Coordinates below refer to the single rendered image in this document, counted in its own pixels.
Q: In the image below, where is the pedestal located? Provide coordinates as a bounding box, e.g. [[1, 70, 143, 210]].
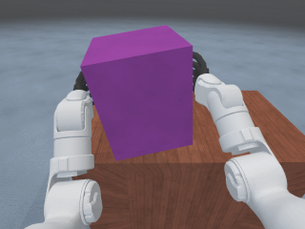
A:
[[71, 91, 305, 229]]

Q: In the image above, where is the robot right forearm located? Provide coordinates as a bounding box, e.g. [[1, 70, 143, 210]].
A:
[[194, 73, 288, 188]]

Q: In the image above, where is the robot left forearm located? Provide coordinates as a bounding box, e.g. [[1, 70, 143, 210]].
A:
[[44, 90, 94, 218]]

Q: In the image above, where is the left robot hand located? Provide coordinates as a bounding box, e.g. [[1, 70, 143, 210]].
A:
[[73, 71, 94, 105]]

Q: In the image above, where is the robot right upper arm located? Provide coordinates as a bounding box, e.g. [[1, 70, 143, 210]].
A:
[[224, 151, 305, 229]]

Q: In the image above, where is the right robot hand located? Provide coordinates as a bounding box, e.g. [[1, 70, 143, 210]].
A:
[[193, 52, 210, 91]]

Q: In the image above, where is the carton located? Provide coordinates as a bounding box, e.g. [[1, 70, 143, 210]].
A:
[[80, 25, 193, 161]]

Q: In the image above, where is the robot left upper arm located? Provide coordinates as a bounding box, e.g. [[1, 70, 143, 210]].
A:
[[24, 178, 103, 229]]

